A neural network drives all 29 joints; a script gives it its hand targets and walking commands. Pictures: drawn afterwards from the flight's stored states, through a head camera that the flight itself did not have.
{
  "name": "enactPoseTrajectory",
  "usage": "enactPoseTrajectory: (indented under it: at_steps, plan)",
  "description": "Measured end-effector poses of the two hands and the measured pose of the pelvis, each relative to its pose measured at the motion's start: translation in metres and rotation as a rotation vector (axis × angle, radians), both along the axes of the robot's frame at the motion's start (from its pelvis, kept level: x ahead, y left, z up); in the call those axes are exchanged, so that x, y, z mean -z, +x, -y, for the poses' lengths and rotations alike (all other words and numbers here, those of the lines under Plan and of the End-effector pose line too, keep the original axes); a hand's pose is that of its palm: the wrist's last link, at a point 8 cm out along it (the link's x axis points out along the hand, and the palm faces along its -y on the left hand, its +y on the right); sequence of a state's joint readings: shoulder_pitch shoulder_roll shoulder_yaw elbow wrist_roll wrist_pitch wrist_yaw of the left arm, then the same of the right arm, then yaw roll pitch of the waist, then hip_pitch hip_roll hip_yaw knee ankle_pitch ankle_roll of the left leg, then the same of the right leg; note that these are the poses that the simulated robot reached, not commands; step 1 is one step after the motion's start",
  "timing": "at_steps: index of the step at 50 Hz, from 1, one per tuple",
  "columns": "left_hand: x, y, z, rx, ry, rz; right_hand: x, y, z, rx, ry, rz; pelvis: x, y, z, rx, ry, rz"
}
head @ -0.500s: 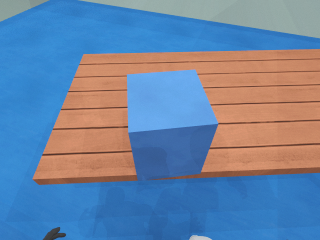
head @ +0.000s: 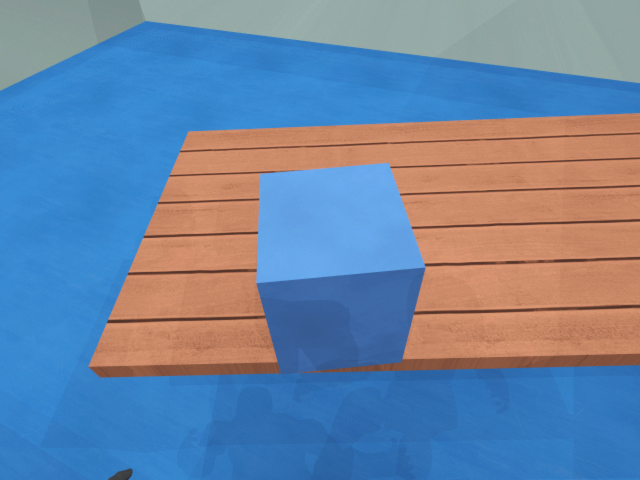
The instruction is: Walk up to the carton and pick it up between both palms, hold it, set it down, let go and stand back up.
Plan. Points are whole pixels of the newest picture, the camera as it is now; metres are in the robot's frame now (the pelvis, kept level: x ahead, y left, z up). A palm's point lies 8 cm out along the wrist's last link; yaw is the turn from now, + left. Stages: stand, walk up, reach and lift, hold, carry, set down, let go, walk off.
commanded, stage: walk up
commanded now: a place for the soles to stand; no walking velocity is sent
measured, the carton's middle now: (333, 271) +0.43 +0.00 -0.01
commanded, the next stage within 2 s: reach and lift in 1.48 s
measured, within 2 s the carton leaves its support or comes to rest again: neither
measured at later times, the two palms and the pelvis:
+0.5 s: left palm out of the picture +0.14 +0.31 -0.10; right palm out of the picture +0.14 -0.30 -0.10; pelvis +0.04 +0.00 +0.01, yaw +0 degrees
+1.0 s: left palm out of the picture +0.15 +0.31 -0.10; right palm out of the picture +0.13 -0.31 -0.10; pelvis +0.05 +0.00 +0.01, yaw +0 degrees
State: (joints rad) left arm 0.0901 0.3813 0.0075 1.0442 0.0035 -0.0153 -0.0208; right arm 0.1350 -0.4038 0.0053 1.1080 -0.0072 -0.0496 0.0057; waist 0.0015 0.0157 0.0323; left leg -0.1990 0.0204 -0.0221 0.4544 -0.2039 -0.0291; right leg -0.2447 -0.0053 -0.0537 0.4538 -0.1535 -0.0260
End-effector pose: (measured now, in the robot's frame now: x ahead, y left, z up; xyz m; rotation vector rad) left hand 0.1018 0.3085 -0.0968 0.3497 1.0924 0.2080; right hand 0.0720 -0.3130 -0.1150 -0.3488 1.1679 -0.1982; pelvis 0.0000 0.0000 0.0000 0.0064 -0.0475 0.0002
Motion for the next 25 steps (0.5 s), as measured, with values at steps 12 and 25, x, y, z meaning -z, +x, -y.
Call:
enactPoseTrajectory:
  at_steps: [12, 25]
  plan:
    - [0.006, 0.018, 0.0, -0.014, -0.03, -0.042, -0.008, 0.02, -0.006, 0.009, -0.014, -0.027, -0.006, 0.022, -0.005, 0.001, -0.002, -0.011]
    - [0.003, 0.036, -0.002, -0.032, -0.023, -0.055, -0.013, 0.07, -0.01, -0.008, -0.011, 0.031, -0.008, 0.039, -0.005, -0.004, -0.004, -0.016]
